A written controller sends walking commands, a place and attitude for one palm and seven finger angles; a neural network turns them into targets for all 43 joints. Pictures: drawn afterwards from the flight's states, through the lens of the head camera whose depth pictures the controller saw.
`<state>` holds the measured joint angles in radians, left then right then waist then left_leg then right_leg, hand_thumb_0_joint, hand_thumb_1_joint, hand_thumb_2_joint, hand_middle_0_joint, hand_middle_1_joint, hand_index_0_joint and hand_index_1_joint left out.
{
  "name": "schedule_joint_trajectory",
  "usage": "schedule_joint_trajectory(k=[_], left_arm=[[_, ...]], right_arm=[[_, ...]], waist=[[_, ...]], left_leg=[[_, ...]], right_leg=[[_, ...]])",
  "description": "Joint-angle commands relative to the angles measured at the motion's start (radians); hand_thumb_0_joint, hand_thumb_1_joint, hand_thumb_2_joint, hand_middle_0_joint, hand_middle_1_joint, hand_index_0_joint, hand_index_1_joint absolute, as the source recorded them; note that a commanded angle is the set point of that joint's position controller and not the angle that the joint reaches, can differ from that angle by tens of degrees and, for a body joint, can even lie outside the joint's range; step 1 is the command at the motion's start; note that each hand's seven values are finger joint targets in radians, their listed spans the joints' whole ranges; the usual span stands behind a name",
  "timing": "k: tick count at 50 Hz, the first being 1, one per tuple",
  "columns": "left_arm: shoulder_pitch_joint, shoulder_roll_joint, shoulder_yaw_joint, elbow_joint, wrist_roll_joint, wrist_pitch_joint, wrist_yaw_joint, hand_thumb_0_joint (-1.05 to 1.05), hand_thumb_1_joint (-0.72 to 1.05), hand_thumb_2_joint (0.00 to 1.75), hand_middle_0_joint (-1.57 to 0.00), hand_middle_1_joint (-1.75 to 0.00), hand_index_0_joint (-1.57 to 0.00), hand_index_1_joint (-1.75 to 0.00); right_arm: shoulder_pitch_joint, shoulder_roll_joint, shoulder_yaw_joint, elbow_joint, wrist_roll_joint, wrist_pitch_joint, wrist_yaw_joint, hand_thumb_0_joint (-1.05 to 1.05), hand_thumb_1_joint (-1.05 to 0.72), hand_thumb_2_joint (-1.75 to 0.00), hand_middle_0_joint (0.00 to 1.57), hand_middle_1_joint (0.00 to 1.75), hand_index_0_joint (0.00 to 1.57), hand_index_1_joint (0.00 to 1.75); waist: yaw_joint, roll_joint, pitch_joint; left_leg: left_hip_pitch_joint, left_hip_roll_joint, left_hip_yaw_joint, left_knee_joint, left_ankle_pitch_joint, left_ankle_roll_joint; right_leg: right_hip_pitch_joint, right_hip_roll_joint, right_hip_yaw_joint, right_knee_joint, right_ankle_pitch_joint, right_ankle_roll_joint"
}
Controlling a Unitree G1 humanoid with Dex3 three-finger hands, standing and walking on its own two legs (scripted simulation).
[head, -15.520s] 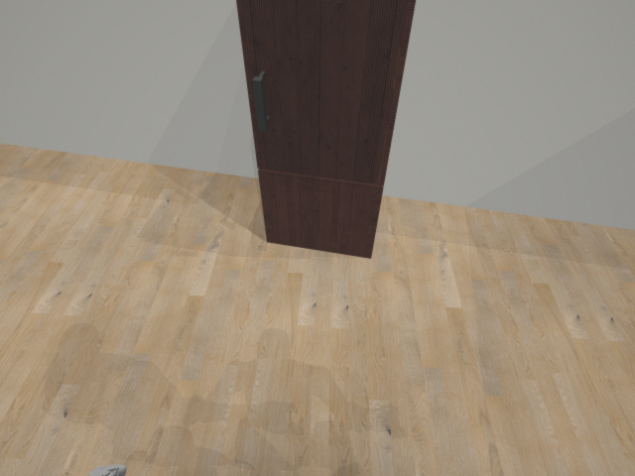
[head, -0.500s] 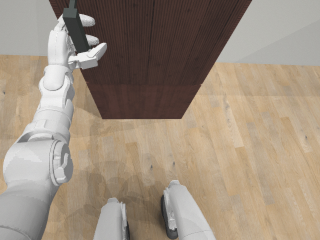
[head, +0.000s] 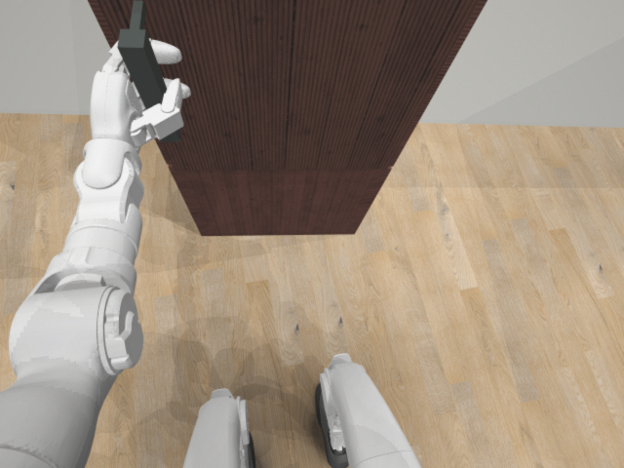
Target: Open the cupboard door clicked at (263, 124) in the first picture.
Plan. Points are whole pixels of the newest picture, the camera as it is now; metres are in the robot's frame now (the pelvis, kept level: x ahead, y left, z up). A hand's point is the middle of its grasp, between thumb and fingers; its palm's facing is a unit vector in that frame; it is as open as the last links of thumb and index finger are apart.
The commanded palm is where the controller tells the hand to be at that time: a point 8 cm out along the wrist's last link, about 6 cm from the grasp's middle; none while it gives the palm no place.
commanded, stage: pull the door open along its arc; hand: left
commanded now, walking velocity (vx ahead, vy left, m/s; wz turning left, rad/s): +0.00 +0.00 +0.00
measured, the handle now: (156, 79) +0.59 +0.12 +0.05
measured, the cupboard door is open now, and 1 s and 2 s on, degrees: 1 41 37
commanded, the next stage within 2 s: open thumb and fingers to let go in 0.88 s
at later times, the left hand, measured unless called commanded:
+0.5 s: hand (218, 212) +0.40 +0.05 +0.05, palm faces +0.20 -0.98 +0.03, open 5.9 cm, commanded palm +0.35 +0.10 +0.05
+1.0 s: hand (294, 297) +0.30 -0.01 +0.05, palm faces +0.18 -0.98 -0.06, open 6.3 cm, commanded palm +0.26 +0.04 +0.05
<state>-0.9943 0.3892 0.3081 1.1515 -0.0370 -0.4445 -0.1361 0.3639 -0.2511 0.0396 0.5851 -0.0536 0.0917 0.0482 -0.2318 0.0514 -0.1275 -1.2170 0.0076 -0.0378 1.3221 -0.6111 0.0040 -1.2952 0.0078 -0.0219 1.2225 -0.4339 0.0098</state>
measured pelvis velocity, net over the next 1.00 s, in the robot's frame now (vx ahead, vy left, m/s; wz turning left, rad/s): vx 0.01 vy -0.05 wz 0.06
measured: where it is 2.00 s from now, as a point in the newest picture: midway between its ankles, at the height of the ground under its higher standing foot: (290, 464)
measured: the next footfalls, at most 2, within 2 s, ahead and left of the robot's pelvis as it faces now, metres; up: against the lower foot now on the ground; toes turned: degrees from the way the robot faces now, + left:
none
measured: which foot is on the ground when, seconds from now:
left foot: down 0.00-1.00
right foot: down 0.00-1.00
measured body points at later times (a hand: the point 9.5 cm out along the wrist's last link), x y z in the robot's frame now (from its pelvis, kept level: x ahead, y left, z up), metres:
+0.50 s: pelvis +0.01 -0.01 +0.02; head +0.13 -0.01 +0.46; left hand +0.39 +0.10 +0.05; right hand +0.14 -0.25 -0.10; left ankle -0.01 +0.11 -0.61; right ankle +0.07 -0.13 -0.61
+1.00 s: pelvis +0.01 -0.05 +0.03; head +0.08 -0.06 +0.47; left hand +0.29 +0.04 +0.06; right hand +0.21 -0.24 -0.08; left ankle -0.01 +0.11 -0.61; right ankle +0.07 -0.13 -0.61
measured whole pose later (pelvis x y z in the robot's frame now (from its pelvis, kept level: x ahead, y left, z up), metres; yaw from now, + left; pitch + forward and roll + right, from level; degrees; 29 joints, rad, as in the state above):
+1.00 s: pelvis +0.01 -0.05 +0.03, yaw +4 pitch +18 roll +2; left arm 0.03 -0.08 -0.35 0.33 0.13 -0.40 0.55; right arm 0.14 -0.16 0.01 0.57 -0.08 -0.08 0.05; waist -0.04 0.04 -0.17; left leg -0.91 -0.01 -0.07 1.17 -0.57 -0.06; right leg -1.02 -0.01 -0.05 1.17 -0.47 -0.05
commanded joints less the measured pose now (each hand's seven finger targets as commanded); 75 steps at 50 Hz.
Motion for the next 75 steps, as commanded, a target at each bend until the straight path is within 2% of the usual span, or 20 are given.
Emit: schedule_joint_trajectory(k=[1, 6, 8, 11, 12, 13, 16, 20, 24, 28, 33, 40, 44, 48, 49, 53, 59, 61, 69, 75], left_arm=[[-0.265, 0.147, 0.001, -0.267, -0.02, -0.078, -0.023, 0.0, 0.9, 0.9, -0.4, -1.35, -0.4, -1.35], [-0.021, 0.087, -0.019, -0.404, -0.048, -0.075, -0.024, 0.0, 0.9, 0.9, -0.4, -1.35, -0.4, -1.35], [0.056, 0.046, -0.042, -0.44, -0.061, -0.07, -0.019, 0.0, 0.9, 0.9, -0.4, -1.35, -0.4, -1.35], [0.159, -0.012, -0.081, -0.519, -0.066, -0.078, -0.006, 0.0, 0.9, 0.9, -0.4, -1.35, -0.4, -1.35], [0.169, -0.056, 0.031, -0.583, -0.139, -0.088, 0.12, 0.0, 0.9, 0.9, -0.4, -1.35, -0.4, -1.35], [0.248, -0.135, -0.021, -0.598, -0.127, -0.091, 0.206, 0.0, 0.9, 0.9, -0.4, -1.35, -0.4, -1.35], [0.322, -0.205, -0.102, -0.672, -0.035, -0.115, 0.374, 0.0, 0.9, 0.9, -0.4, -1.35, -0.4, -1.35], [0.414, -0.32, -0.256, -0.774, 0.104, -0.14, 0.5, 0.0, 0.9, 0.9, -0.4, -1.35, -0.4, -1.35], [0.457, -0.455, -0.344, -0.821, 0.115, -0.124, 0.626, 0.0, 0.9, 0.9, -0.4, -1.35, -0.4, -1.35], [0.513, -0.552, -0.444, -0.83, 0.183, -0.106, 0.736, 0.0, 0.9, 0.9, -0.4, -1.35, -0.4, -1.35], [0.628, -0.622, -0.562, -0.898, 0.251, -0.101, 0.738, 0.0, 0.9, 0.9, -0.4, -1.35, -0.4, -1.35], [0.885, -0.695, -0.658, -1.007, 0.197, -0.053, 0.711, 0.0, 0.9, 0.9, -0.4, -1.35, -0.4, -1.35], [1.039, -0.676, -0.641, -1.059, 0.174, -0.021, 0.705, 0.0, 0.9, 0.9, -0.4, -1.35, -0.4, -1.35], [0.859, -0.644, -0.593, -1.028, 0.162, -0.007, 0.738, 0.0, 0.9, 0.9, -0.4, -1.35, -0.4, -1.35], [0.754, -0.605, -0.56, -1.022, 0.167, -0.014, 0.751, 0.0, 0.9, 0.9, -0.4, -1.35, -0.4, -1.35], [0.82, -0.625, -0.562, -0.993, 0.161, -0.028, 0.737, 0.0, 0.62, 0.78, -0.38, -1.32, -0.38, -1.32], [0.834, -0.617, -0.589, -1.025, 0.172, -0.043, 0.693, 0.0, 0.2, 0.6, -0.35, -1.27, -0.35, -1.27], [0.828, -0.623, -0.601, -1.02, 0.169, -0.044, 0.682, 0.0, 0.06, 0.54, -0.34, -1.26, -0.34, -1.26], [0.786, -0.605, -0.598, -1.024, 0.171, -0.061, 0.682, 0.0, -0.5, 0.3, -0.3, -1.2, -0.3, -1.2], [0.736, -0.621, -0.599, -0.982, 0.181, -0.046, 0.712, 0.0, -0.5, 0.3, -0.27, -1.0, -0.27, -1.0]], right_arm=[[0.171, -0.169, -0.072, -0.067, 0.011, -0.009, -0.005, 0.0, -0.9, -0.9, 0.2, 0.3, 0.2, 0.3], [0.134, -0.156, -0.082, -0.103, 0.029, -0.013, -0.001, 0.0, -0.9, -0.9, 0.2, 0.3, 0.2, 0.3], [0.113, -0.151, -0.086, -0.111, 0.036, -0.017, -0.002, 0.0, -0.9, -0.9, 0.2, 0.3, 0.2, 0.3], [0.084, -0.141, -0.092, -0.124, 0.043, -0.028, -0.003, 0.0, -0.9, -0.9, 0.2, 0.3, 0.2, 0.3], [0.058, -0.123, -0.092, -0.137, 0.031, -0.042, -0.004, 0.0, -0.9, -0.9, 0.2, 0.3, 0.2, 0.3], [0.038, -0.113, -0.092, -0.139, 0.023, -0.056, 0.003, 0.0, -0.9, -0.9, 0.2, 0.3, 0.2, 0.3], [0.029, -0.104, -0.097, -0.133, -0.001, -0.069, 0.018, 0.0, -0.9, -0.9, 0.2, 0.3, 0.2, 0.3], [0.006, -0.086, -0.111, -0.138, -0.024, -0.074, 0.027, 0.0, -0.9, -0.9, 0.2, 0.3, 0.2, 0.3], [-0.063, -0.067, -0.109, -0.146, -0.031, -0.092, 0.016, 0.0, -0.9, -0.9, 0.2, 0.3, 0.2, 0.3], [-0.128, -0.045, -0.103, -0.129, -0.045, -0.109, 0.011, 0.0, -0.9, -0.9, 0.2, 0.3, 0.2, 0.3], [-0.179, -0.019, -0.097, -0.127, -0.054, -0.139, 0.001, 0.0, -0.9, -0.9, 0.2, 0.3, 0.2, 0.3], [-0.241, 0.006, -0.074, -0.158, -0.03, -0.189, 0.005, 0.0, -0.9, -0.9, 0.2, 0.3, 0.2, 0.3], [-0.274, 0.012, -0.065, -0.175, -0.018, -0.209, 0.006, 0.0, -0.9, -0.9, 0.2, 0.3, 0.2, 0.3], [-0.287, 0.008, -0.058, -0.142, -0.021, -0.219, -0.006, 0.0, -0.9, -0.9, 0.2, 0.3, 0.2, 0.3], [-0.29, 0.004, -0.055, -0.131, -0.022, -0.22, -0.016, 0.0, -0.9, -0.9, 0.2, 0.3, 0.2, 0.3], [-0.273, 0.007, -0.066, -0.131, -0.031, -0.228, -0.02, 0.0, -0.9, -0.9, 0.2, 0.3, 0.2, 0.3], [-0.243, -0.008, -0.08, -0.144, -0.027, -0.226, -0.021, 0.0, -0.9, -0.9, 0.2, 0.3, 0.2, 0.3], [-0.235, -0.008, -0.082, -0.138, -0.026, -0.224, -0.022, 0.0, -0.9, -0.9, 0.2, 0.3, 0.2, 0.3], [-0.241, -0.018, -0.082, -0.141, -0.024, -0.232, -0.03, 0.0, -0.9, -0.9, 0.2, 0.3, 0.2, 0.3], [-0.232, -0.021, -0.081, -0.136, -0.027, -0.232, -0.03, 0.0, -0.9, -0.9, 0.2, 0.3, 0.2, 0.3]], waist=[[0.035, 0.06, -0.621], [0.09, 0.019, -0.61], [0.091, -0.037, -0.554], [0.109, -0.026, -0.523], [0.155, -0.038, -0.509], [0.161, -0.044, -0.508], [0.162, -0.059, -0.489], [0.163, -0.057, -0.516], [0.157, -0.109, -0.467], [0.162, -0.108, -0.442], [0.175, -0.092, -0.438], [0.2, -0.12, -0.389], [0.232, -0.141, -0.368], [0.199, -0.173, -0.3], [0.182, -0.168, -0.285], [0.202, -0.18, -0.355], [0.191, -0.194, -0.395], [0.176, -0.21, -0.378], [0.187, -0.166, -0.351], [0.179, -0.154, -0.354]], left_leg=[[0.292, -0.02, 0.007, -0.181, 0.458, 0.01], [0.288, -0.026, 0.031, -0.218, 0.465, 0.011], [0.247, -0.028, 0.045, -0.231, 0.417, 0.016], [0.264, -0.03, 0.052, -0.245, 0.404, 0.012], [0.246, -0.031, 0.053, -0.255, 0.391, 0.003], [0.267, -0.03, 0.052, -0.262, 0.391, -0.006], [0.286, -0.025, 0.052, -0.26, 0.428, -0.015], [0.343, -0.024, 0.053, -0.249, 0.475, -0.016], [0.325, -0.035, 0.052, -0.266, 0.381, -0.01], [0.333, -0.038, 0.054, -0.272, 0.324, -0.011], [0.346, -0.042, 0.056, -0.266, 0.314, -0.009], [0.333, -0.054, 0.046, -0.279, 0.276, -0.01], [0.314, -0.064, 0.045, -0.282, 0.242, -0.014], [0.271, -0.068, 0.036, -0.252, 0.163, -0.013], [0.248, -0.069, 0.032, -0.234, 0.147, -0.01], [0.236, -0.072, 0.039, -0.225, 0.165, -0.015], [0.219, -0.07, 0.036, -0.213, 0.195, -0.013], [0.215, -0.067, 0.037, -0.209, 0.178, -0.011], [0.224, -0.066, 0.034, -0.216, 0.145, -0.005], [0.259, -0.06, 0.034, -0.238, 0.152, -0.003]], right_leg=[[0.523, 0.022, -0.004, -0.118, 0.379, -0.04], [0.611, 0.018, 0.002, -0.136, 0.426, -0.041], [0.637, 0.015, 0.009, -0.154, 0.417, -0.036], [0.631, 0.01, 0.01, -0.158, 0.404, -0.036], [0.628, 0.012, -0.002, -0.166, 0.374, -0.033], [0.617, 0.015, -0.009, -0.168, 0.353, -0.032], [0.6, 0.01, -0.018, -0.149, 0.374, -0.037], [0.607, 0.003, -0.018, -0.144, 0.416, -0.042], [0.626, 0.001, -0.02, -0.192, 0.349, -0.041], [0.609, -0.007, -0.019, -0.208, 0.281, -0.042], [0.618, -0.016, -0.012, -0.216, 0.279, -0.052], [0.66, -0.02, -0.004, -0.251, 0.244, -0.052], [0.686, -0.027, 0.019, -0.276, 0.201, -0.049], [0.617, -0.042, 0.058, -0.304, 0.064, -0.035], [0.599, -0.049, 0.078, -0.312, 0.031, -0.032], [0.661, -0.06, 0.106, -0.306, 0.083, -0.026], [0.703, -0.069, 0.112, -0.285, 0.186, -0.024], [0.69, -0.074, 0.118, -0.293, 0.168, -0.017], [0.617, -0.06, 0.094, -0.291, 0.018, -0.036], [0.577, -0.043, 0.042, -0.262, 0.027, -0.04]])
